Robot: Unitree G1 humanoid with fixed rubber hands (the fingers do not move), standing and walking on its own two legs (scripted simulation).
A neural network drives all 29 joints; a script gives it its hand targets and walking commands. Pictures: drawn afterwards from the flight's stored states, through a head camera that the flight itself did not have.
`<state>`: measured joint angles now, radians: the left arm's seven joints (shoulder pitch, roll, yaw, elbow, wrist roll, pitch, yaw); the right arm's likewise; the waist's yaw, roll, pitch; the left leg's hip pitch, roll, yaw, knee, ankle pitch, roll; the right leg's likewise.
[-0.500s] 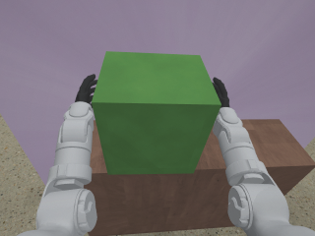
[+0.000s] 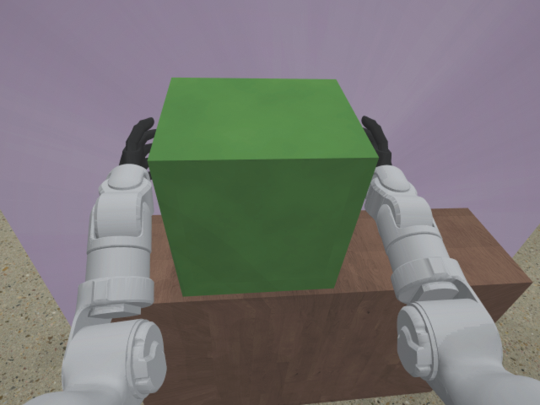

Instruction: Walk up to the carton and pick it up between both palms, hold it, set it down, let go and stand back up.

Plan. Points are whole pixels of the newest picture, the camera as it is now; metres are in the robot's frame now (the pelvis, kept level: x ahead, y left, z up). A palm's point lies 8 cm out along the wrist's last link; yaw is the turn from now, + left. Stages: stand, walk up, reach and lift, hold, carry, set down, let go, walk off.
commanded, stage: reach and lift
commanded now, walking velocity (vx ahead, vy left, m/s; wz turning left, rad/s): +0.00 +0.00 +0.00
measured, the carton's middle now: (258, 189) +0.41 +0.00 +0.16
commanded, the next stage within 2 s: hold in 0.92 s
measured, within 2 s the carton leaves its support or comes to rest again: neither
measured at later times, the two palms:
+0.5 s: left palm (133, 160) +0.38 +0.17 +0.23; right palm (380, 153) +0.38 -0.18 +0.24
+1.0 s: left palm (132, 149) +0.38 +0.17 +0.24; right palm (386, 137) +0.38 -0.18 +0.27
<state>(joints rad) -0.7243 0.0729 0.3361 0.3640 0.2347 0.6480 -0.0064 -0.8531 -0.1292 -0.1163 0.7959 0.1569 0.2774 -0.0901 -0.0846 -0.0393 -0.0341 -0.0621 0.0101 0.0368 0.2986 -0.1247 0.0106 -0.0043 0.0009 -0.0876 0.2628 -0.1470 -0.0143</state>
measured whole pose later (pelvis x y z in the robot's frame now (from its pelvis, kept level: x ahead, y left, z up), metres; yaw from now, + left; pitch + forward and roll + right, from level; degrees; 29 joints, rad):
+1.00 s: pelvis +0.01 +0.00 +0.00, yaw -1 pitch -5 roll -1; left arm -0.75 0.10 0.35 0.29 0.21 0.79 -0.02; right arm -0.95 -0.19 -0.02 0.73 0.29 0.47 -0.16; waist -0.09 -0.01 -0.10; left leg -0.08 0.02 0.02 0.32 -0.15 0.00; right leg -0.01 0.02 -0.06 0.26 -0.15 -0.02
